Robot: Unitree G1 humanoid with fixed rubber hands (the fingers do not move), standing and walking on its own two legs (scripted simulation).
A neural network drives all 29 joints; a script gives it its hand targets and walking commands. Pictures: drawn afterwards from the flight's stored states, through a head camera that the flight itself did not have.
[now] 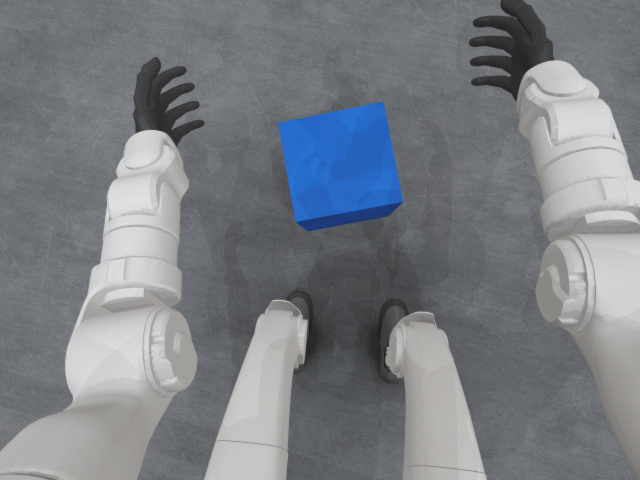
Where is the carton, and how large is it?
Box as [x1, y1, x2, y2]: [278, 101, 402, 230]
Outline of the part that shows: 383,101 278,123 295,220 307,230 386,216 402,201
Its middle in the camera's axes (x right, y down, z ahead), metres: +0.05 -0.15 +0.88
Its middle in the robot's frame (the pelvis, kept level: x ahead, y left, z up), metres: +0.52 +0.05 -0.53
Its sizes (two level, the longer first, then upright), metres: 0.210 0.200 0.250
